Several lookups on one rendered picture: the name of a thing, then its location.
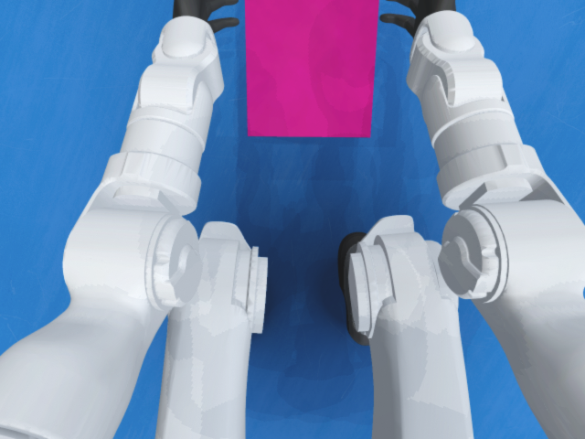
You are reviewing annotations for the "carton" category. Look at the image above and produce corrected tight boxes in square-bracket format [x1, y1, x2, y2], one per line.
[245, 0, 379, 137]

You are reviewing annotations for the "left robot forearm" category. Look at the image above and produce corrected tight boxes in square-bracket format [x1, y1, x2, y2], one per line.
[63, 16, 224, 282]

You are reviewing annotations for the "robot right foot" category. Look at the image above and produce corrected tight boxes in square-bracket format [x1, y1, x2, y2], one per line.
[338, 232, 371, 346]

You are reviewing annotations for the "left robot hand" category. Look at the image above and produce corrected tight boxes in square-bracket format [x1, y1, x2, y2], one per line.
[173, 0, 239, 34]

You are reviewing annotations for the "robot left upper arm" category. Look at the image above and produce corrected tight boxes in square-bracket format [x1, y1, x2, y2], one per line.
[0, 208, 203, 439]

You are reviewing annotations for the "robot left thigh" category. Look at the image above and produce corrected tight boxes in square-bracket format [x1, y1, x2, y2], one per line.
[155, 238, 268, 439]

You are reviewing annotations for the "right robot hand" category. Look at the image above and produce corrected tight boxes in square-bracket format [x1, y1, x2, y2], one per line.
[379, 0, 456, 38]

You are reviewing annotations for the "right robot forearm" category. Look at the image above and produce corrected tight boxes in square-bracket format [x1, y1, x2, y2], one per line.
[406, 10, 585, 227]

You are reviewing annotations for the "robot right upper arm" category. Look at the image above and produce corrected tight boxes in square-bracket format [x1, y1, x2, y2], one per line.
[438, 199, 585, 439]

